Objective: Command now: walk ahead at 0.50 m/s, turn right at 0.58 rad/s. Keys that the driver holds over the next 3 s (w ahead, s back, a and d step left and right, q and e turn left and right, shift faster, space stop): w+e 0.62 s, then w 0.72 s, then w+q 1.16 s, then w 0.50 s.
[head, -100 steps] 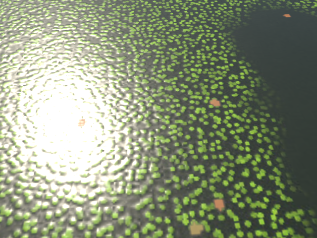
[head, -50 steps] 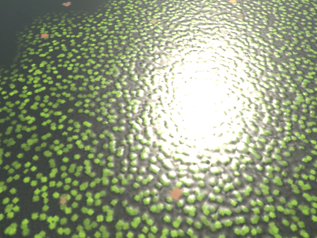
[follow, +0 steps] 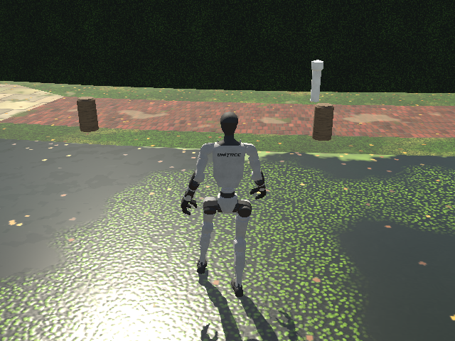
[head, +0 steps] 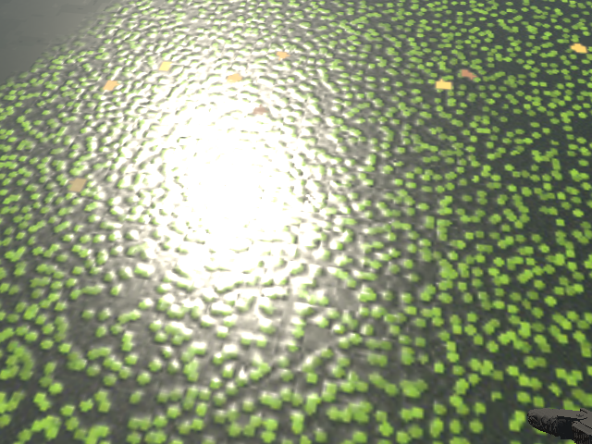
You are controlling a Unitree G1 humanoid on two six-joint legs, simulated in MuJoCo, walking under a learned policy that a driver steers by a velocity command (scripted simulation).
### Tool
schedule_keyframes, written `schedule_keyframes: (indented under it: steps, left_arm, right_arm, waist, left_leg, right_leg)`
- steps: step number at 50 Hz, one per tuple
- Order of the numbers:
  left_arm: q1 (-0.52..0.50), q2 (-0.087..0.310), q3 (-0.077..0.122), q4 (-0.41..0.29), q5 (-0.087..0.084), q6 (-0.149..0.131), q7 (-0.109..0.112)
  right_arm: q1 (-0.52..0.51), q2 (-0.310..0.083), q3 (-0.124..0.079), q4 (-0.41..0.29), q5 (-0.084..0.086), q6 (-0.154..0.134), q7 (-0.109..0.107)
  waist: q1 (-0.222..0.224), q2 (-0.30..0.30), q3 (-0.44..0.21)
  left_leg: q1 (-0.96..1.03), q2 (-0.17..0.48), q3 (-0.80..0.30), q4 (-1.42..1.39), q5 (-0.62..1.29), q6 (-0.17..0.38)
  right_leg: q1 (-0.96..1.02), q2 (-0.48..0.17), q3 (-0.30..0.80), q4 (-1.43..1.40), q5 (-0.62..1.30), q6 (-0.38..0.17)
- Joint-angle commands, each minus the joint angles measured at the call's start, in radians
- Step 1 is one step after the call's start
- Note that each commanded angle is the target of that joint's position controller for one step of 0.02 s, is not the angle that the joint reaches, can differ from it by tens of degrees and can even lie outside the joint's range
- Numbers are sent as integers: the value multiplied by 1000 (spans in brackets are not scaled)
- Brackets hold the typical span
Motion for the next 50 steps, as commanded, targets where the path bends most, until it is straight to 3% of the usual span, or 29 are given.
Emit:
schedule_keyframes:
  steps: [1,5,6,7,8,9,10,11,12,13,15,20,24,28,31,32,33,34,35,36,37,38,39,40,42,46,50]
  left_arm:
    - [25,173,48,-53,-7,-3,11]
    - [25,163,48,-56,-5,8,16]
    - [8,147,43,-64,-3,9,16]
    - [1,104,28,-76,2,6,13]
    - [23,42,5,-98,24,3,13]
    - [159,23,-4,-130,-17,-7,12]
    - [131,136,16,-93,-26,-4,16]
    - [22,177,28,-108,-16,3,14]
    - [-22,162,28,-116,-4,8,14]
    - [-51,149,31,-129,3,8,10]
    - [-37,111,27,-136,-10,16,-1]
    - [-107,68,12,-169,-2,27,-8]
    - [-213,47,0,-187,-3,13,-32]
    - [-306,47,-2,-227,-7,11,-55]
    - [-248,97,23,-233,1,19,-61]
    - [-140,127,43,-209,3,22,-57]
    - [30,176,74,-162,0,27,-43]
    - [146,257,91,-133,-5,35,-19]
    - [96,306,84,-164,-5,19,-25]
    - [106,208,59,-158,2,7,-35]
    - [68,185,48,-148,7,-4,-36]
    - [3,160,38,-145,8,-11,-36]
    - [-52,125,26,-148,14,-16,-34]
    - [-78,114,20,-153,24,-20,-32]
    - [-85,118,20,-138,21,-33,-27]
    - [-43,134,22,-93,18,-40,-11]
    - [12,152,25,-51,12,-35,-2]
  right_arm:
    - [-97,-65,-11,-81,15,-18,12]
    - [-56,-118,-35,-79,21,-38,22]
    - [16,-130,-45,-60,20,-43,19]
    - [121,-163,-60,-44,5,-49,13]
    - [275,-222,-74,-32,-5,-47,3]
    - [325,-282,-88,9,-11,-33,14]
    - [282,-172,-65,-17,8,-29,17]
    - [243,-120,-49,-23,12,-21,11]
    - [201,-107,-40,-26,2,-15,9]
    - [175,-88,-34,-16,-1,-11,7]
    - [164,-76,-30,-3,-3,-16,3]
    - [182,-130,-48,43,1,-21,-1]
    - [194,-156,-51,68,7,-6,-6]
    - [243,-192,-60,100,25,14,-6]
    - [235,-236,-74,103,41,32,-13]
    - [234,-241,-74,105,46,39,-16]
    - [240,-215,-62,106,44,39,-19]
    - [281,-113,-25,86,-7,31,-13]
    - [338,-62,3,43,2,2,2]
    - [227,-172,-25,48,44,-22,15]
    - [155,-172,-23,19,65,-32,19]
    - [140,-152,-18,26,48,-32,11]
    - [147,-155,-23,37,26,-25,5]
    - [179,-152,-24,48,23,-13,7]
    - [213,-121,-20,66,16,8,6]
    - [104,-87,-10,37,4,20,3]
    - [-20,-56,4,11,15,6,20]
  waist:
    - [14,-113,-44]
    - [-26,-154,-51]
    - [-69,-159,-74]
    - [-122,-136,-157]
    - [-168,7,-304]
    - [-90,369,-369]
    - [-120,204,-266]
    - [-145,111,-153]
    - [-127,43,-98]
    - [-112,44,-52]
    - [-85,90,-38]
    - [-88,46,-19]
    - [-127,36,8]
    - [-150,38,42]
    - [-85,79,-16]
    - [-18,74,-77]
    - [72,42,-163]
    - [73,-167,-259]
    - [-11,-318,-425]
    - [62,-143,-391]
    - [49,-130,-242]
    - [3,-41,-156]
    - [-33,-51,-116]
    - [-63,-76,-103]
    - [-87,-73,-99]
    - [-60,-62,-32]
    - [-6,-76,3]
  left_leg:
    - [171,-79,54,-129,112,-6]
    - [236,-85,27,-208,-19,44]
    - [333,-87,43,-247,-18,68]
    - [518,-23,0,-241,-29,111]
    - [778,162,-195,-232,-83,171]
    - [997,349,-689,-354,-361,327]
    - [929,329,-680,-395,-559,300]
    - [815,285,-498,-397,-506,256]
    - [701,242,-375,-410,-363,237]
    - [625,206,-286,-430,-259,235]
    - [550,168,-161,-475,-160,229]
    - [570,187,9,-527,31,261]
    - [594,156,158,-524,99,224]
    - [680,189,220,-497,165,200]
    - [742,197,277,-323,601,171]
    - [718,184,297,-169,715,158]
    - [593,150,318,46,655,128]
    - [294,84,316,378,-5,88]
    - [-23,-99,142,678,-567,51]
    - [-117,-45,20,721,-502,64]
    - [-152,-11,40,680,-427,81]
    - [-110,36,44,597,-348,80]
    - [-48,64,41,525,-305,73]
    - [15,78,36,500,-272,68]
    - [49,79,49,443,-236,45]
    - [-22,73,58,232,-37,9]
    - [24,26,87,-21,166,18]
  right_leg:
    - [-89,-203,170,-76,169,-130]
    - [12,-246,295,42,130,-99]
    - [2,-223,292,99,159,-79]
    - [-46,-172,247,251,175,-45]
    - [-185,-92,140,545,-48,-2]
    - [-535,-10,52,828,-401,45]
    - [-634,-92,80,939,-332,61]
    - [-652,-121,48,957,-236,67]
    - [-613,-154,24,937,-169,73]
    - [-596,-180,24,890,-125,76]
    - [-535,-213,3,840,-88,79]
    - [-597,-234,-19,678,40,107]
    - [-542,-218,-82,448,229,95]
    - [-511,-194,-142,313,197,56]
    - [-366,-112,-215,276,48,-6]
    - [-211,-70,-231,235,45,-38]
    - [59,-44,-211,178,119,-77]
    - [372,-257,93,199,199,-141]
    - [585,-474,666,15,-41,-339]
    - [541,-461,613,-56,-106,-284]
    - [408,-428,463,-60,-53,-244]
    - [252,-386,347,-65,58,-210]
    - [142,-350,262,-80,167,-194]
    - [67,-329,219,-107,221,-188]
    - [9,-318,158,-151,296,-199]
    - [-4,-283,47,-196,343,-176]
    - [14,-260,-12,-206,258,-132]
